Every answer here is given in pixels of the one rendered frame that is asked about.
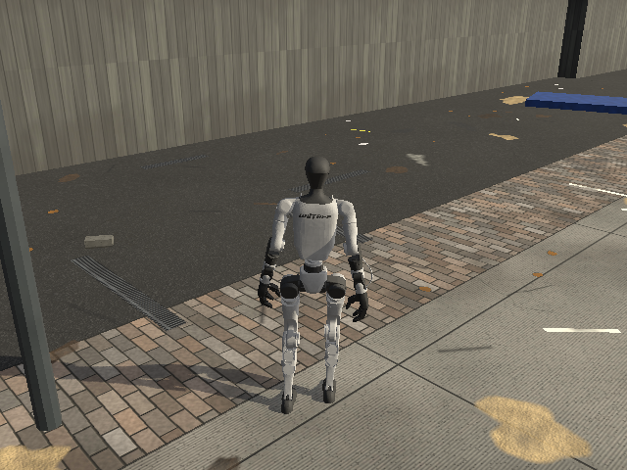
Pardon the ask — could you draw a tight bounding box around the robot left foot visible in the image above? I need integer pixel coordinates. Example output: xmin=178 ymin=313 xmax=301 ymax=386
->
xmin=281 ymin=387 xmax=297 ymax=414

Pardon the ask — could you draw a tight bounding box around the robot right forearm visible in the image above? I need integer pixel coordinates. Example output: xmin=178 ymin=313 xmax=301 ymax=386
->
xmin=348 ymin=241 xmax=367 ymax=294

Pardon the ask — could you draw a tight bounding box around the right robot hand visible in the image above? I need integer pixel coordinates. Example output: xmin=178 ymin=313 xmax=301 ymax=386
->
xmin=346 ymin=292 xmax=369 ymax=322

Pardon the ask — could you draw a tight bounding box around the left robot shin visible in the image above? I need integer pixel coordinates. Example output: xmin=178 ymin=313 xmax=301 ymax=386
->
xmin=281 ymin=331 xmax=297 ymax=400

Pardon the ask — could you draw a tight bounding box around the robot right upper arm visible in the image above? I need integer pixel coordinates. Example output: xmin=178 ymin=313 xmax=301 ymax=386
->
xmin=336 ymin=199 xmax=359 ymax=256

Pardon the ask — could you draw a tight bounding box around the left robot hand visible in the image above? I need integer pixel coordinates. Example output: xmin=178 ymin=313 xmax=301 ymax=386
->
xmin=258 ymin=281 xmax=280 ymax=308

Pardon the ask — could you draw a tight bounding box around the robot left upper arm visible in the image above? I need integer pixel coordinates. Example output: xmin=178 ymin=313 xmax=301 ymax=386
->
xmin=269 ymin=198 xmax=296 ymax=252

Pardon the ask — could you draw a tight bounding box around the robot left forearm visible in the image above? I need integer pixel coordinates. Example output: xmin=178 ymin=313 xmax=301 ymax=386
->
xmin=260 ymin=237 xmax=279 ymax=284

